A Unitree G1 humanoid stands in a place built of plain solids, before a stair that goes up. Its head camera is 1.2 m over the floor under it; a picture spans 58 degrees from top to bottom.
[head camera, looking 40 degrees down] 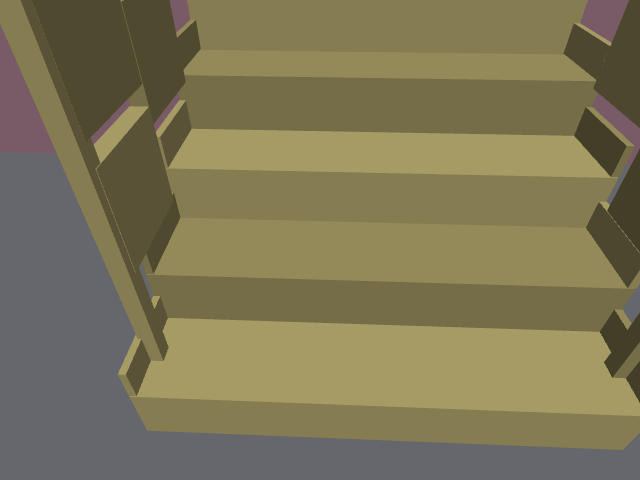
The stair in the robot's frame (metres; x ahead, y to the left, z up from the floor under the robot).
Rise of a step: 0.18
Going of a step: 0.26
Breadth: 1.32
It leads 2 degrees to the right of straight ahead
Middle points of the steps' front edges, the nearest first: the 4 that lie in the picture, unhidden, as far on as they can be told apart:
0.56 -0.17 0.18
0.82 -0.18 0.36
1.08 -0.19 0.54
1.34 -0.20 0.73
